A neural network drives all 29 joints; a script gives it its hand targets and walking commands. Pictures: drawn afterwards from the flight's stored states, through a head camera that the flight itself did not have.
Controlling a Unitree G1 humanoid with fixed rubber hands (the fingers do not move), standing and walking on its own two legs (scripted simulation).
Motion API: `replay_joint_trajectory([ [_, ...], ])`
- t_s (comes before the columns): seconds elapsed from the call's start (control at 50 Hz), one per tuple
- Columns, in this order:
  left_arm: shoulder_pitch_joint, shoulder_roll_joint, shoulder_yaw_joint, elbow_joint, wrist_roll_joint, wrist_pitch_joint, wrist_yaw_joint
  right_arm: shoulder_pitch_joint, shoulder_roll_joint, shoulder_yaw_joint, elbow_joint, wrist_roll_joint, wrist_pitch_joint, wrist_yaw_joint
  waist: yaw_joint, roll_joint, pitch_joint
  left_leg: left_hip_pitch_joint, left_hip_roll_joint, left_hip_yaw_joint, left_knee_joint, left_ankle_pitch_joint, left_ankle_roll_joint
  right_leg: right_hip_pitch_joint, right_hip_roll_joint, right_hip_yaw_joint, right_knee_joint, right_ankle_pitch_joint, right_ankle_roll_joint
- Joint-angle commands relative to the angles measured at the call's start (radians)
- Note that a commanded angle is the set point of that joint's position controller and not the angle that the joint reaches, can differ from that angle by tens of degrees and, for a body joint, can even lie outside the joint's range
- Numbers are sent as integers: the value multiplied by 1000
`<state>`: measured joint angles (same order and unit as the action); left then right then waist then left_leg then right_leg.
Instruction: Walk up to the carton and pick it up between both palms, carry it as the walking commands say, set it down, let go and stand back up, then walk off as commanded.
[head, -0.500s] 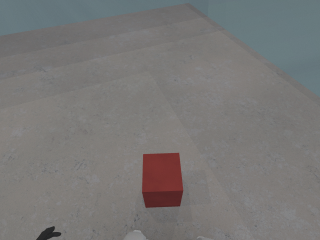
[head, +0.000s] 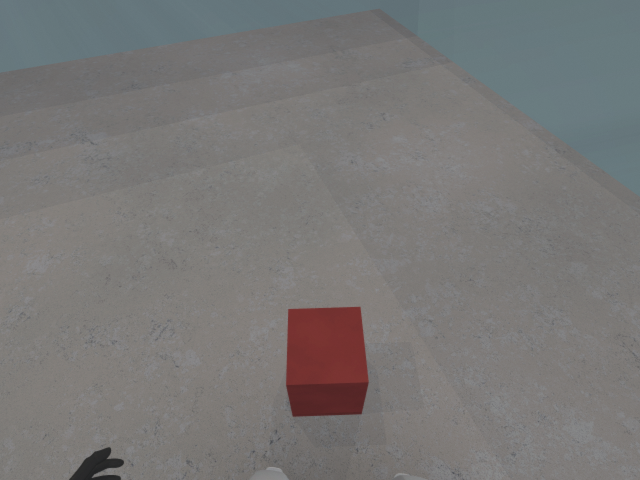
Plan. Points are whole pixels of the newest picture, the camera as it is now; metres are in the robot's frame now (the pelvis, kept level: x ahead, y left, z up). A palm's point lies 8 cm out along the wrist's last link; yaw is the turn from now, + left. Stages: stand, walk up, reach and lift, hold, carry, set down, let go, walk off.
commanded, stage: walk up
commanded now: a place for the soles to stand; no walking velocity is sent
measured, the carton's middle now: (325, 362) +0.53 +0.03 -0.60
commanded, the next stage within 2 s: none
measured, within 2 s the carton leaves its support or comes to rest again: neither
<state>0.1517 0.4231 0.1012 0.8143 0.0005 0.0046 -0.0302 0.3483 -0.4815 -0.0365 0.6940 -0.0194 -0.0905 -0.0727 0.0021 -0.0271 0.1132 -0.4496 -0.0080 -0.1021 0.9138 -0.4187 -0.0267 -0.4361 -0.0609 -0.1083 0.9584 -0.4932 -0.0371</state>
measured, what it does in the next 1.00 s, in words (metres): lifts its left foot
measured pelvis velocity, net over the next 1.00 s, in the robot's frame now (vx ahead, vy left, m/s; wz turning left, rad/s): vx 0.01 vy -0.05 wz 0.01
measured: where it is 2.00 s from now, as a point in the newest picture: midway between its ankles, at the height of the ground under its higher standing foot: outside the picture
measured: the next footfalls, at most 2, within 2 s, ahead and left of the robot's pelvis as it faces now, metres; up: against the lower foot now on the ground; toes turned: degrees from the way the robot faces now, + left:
left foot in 1.12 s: +0.12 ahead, +0.12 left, +0.00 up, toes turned -3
left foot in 1.54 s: +0.13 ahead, +0.12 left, +0.00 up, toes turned -3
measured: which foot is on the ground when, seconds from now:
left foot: down 0.00-0.74, up 0.76-1.00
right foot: down 0.00-1.00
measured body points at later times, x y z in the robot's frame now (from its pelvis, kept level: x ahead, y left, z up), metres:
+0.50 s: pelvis -0.01 +0.00 +0.00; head +0.02 +0.00 +0.45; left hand +0.11 +0.33 -0.10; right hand +0.08 -0.35 -0.07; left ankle +0.05 +0.16 -0.68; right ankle +0.03 -0.10 -0.69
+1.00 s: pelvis +0.01 -0.05 +0.01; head +0.06 -0.06 +0.46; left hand +0.12 +0.29 -0.08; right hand +0.09 -0.39 -0.08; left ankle +0.08 +0.14 -0.65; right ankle +0.03 -0.11 -0.69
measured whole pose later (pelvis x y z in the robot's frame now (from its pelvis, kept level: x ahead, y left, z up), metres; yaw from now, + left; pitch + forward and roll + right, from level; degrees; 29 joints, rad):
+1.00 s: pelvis +0.01 -0.05 +0.01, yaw +0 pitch -1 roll +3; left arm 0.19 0.43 0.12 0.80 0.00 -0.01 -0.03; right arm 0.37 -0.48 -0.04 0.70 -0.02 -0.08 -0.08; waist 0.00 -0.03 0.12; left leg -0.58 -0.02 -0.11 1.04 -0.40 0.03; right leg -0.41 -0.05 -0.13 0.88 -0.45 -0.08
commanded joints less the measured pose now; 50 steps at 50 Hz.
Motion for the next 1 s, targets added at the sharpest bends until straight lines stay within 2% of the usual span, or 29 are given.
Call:
replay_joint_trajectory([
  [0.0, 83, 239, 70, -38, 27, -25, 1, -77, -226, -47, 8, -15, -5, -11, 88, 34, -136, -227, 84, -221, -117, 192, 161, 244, -72, 260, -312, -79, -59],
  [0.02, 108, 299, 87, -31, 32, -33, 5, -81, -191, -42, -4, -4, -1, -11, 97, -102, -121, -338, -19, 7, 104, 147, 103, 303, -214, 403, -469, -112, -111],
  [0.04, 84, 314, 84, -40, 30, -38, 5, -56, -188, -44, 6, -2, 6, -16, 89, -131, -100, -340, -19, 52, 170, -128, 81, 266, -350, 516, -551, -34, -178],
  [0.1, -10, 279, 60, -59, 30, -35, 5, 32, -216, -57, 34, -4, 1, -2, 34, -90, -104, -189, 30, 91, 149, -153, 87, 184, -319, 386, -484, 151, -206],
  [0.16, -67, 242, 42, -81, 20, -25, 0, 147, -189, -64, 76, -6, -17, 5, -27, -35, -172, 102, 3, 159, -144, 96, 91, 79, -206, 180, -285, 307, -136],
  [0.18, -66, 203, 35, -87, 10, -18, -2, 186, -191, -66, 92, -8, -23, 0, -51, 46, -183, 168, -3, 98, -222, 177, 100, 44, -163, 131, -191, 245, -86],
  [0.2, -54, 162, 29, -86, 6, -8, -2, 192, -226, -73, 87, -22, -29, -9, -56, 213, -200, 189, 122, -161, -316, 222, 150, -8, -97, 76, -18, 179, -37],
  [0.22, -56, 142, 30, -102, -4, -1, 0, 103, -296, -80, 44, -30, -30, -13, -22, 267, -135, 141, 245, -511, -414, 238, 252, -100, 7, 95, 40, 5, 15],
  [0.24, -82, 200, 47, -89, 0, 2, 2, 55, -322, -84, 34, -28, -23, -14, -11, 179, -111, 56, 264, -563, -419, 150, 322, -61, 6, 148, 52, -131, 12],
  [0.26, -60, 204, 52, -81, 4, -1, -1, 3, -325, -80, 23, -32, -21, -15, 5, 170, -106, 17, 257, -547, -395, 142, 333, -38, 11, 148, 25, -143, 11],
  [0.3, 22, 198, 57, -41, 13, -14, -5, -69, -273, -63, 17, -27, -7, -13, 57, 149, -105, -124, 171, -392, -299, 130, 240, 124, 13, 148, -167, -81, -19],
  [0.34, 108, 287, 83, -24, 32, -29, 2, -85, -195, -45, 5, -10, 0, -11, 97, -96, -111, -348, 2, -53, 44, 81, 111, 301, -169, 376, -450, -196, -93],
  [0.36, 100, 319, 86, -32, 32, -36, 4, -68, -190, -45, 10, -5, 6, -15, 94, -150, -92, -362, -32, 52, 147, -102, 83, 266, -330, 525, -573, -156, -155],
  [0.38, 53, 306, 80, -46, 33, -36, 3, -43, -222, -55, 22, -13, 10, -15, 77, -73, -82, -306, 8, 33, 191, -151, 78, 204, -360, 535, -570, -104, -188],
  [0.48, -64, 251, 48, -74, 24, -26, -1, 125, -192, -66, 75, -5, -13, 9, -15, -40, -164, 52, 9, 148, -105, 67, 90, 101, -213, 219, -338, 192, -137],
  [0.5, -86, 229, 49, -114, 34, -12, -13, 254, -212, -81, 105, -3, -24, -4, -66, -23, -179, 190, 1, 117, -206, 81, 108, -1, -151, 144, -212, 59, -103],
  [0.52, -91, 174, 43, -124, 34, 1, -14, 316, -270, -100, 125, -17, -29, -16, -97, 160, -171, 274, 87, -123, -332, -25, 147, -136, -66, 73, 11, -54, -51],
  [0.54, -100, 122, 36, -144, 30, 12, -15, 257, -344, -112, 83, -32, -31, -24, -80, 311, -113, 278, 278, -603, -512, -113, 260, -313, 35, 71, 176, -142, 7],
  [0.56, -123, 208, 57, -140, 41, 19, -14, 194, -380, -115, 57, -24, -23, -26, -61, 162, -55, 181, 316, -738, -538, -185, 336, -318, 5, 195, 241, -148, 10],
  [0.58, -108, 236, 71, -136, 39, 19, -17, 126, -387, -116, 36, -23, -23, -33, -32, 139, -32, 124, 332, -723, -520, -191, 359, -303, -13, 218, 275, -142, 15],
  [0.64, -47, 231, 74, -116, 32, 4, -21, 37, -360, -109, 17, -32, -13, -31, 9, 153, 7, -44, 252, -536, -425, -41, 304, -151, -13, 178, 99, -155, -1],
  [0.7, 155, 225, 96, -72, 32, -19, -19, -15, -283, -84, -3, -32, 0, -16, 113, 88, -84, -260, 111, -273, -130, 70, 193, 265, 17, 203, -294, -148, -38],
  [0.72, 248, 315, 120, -58, 51, -29, -11, -29, -169, -54, -26, -12, -3, -16, 159, -236, -124, -442, -19, -12, 225, 31, 91, 425, -190, 503, -541, -262, -70],
  [0.74, 200, 344, 117, -86, 47, -37, -4, -10, -156, -39, -24, -11, -3, -26, 133, -194, -132, -528, -45, 45, 299, -159, 68, 440, -344, 619, -605, -134, -116],
  [0.76, 166, 323, 120, -88, 38, -35, -1, -19, -212, -57, -9, -12, 2, -28, 136, -67, -155, -479, -4, -24, 324, -113, 68, 403, -355, 587, -609, -163, -118],
  [0.8, 90, 291, 100, -97, 38, -28, 8, -6, -230, -68, 11, -5, 5, -18, 97, -71, -57, -408, 10, 1, 315, -41, 67, 307, -302, 513, -614, -94, -73],
  [0.84, 96, 246, 82, -98, 28, -38, 19, 46, -195, -57, 25, 3, 6, -3, 68, -68, -82, -351, 31, 29, 240, 4, 62, 345, -253, 354, -488, 405, -55],
  [0.9, 134, 227, 68, -83, 27, -41, 26, 45, -166, -50, 23, 6, 9, -1, 72, -75, -141, -283, 11, 72, 132, 2, 55, 410, -231, 231, -392, 785, -71],
  [0.98, 119, 222, 60, -97, 23, -33, 22, 30, -141, -36, 19, 11, 5, 4, 70, -101, -183, -160, 11, 155, -31, 96, 57, 361, -204, 152, -351, 734, -84],
])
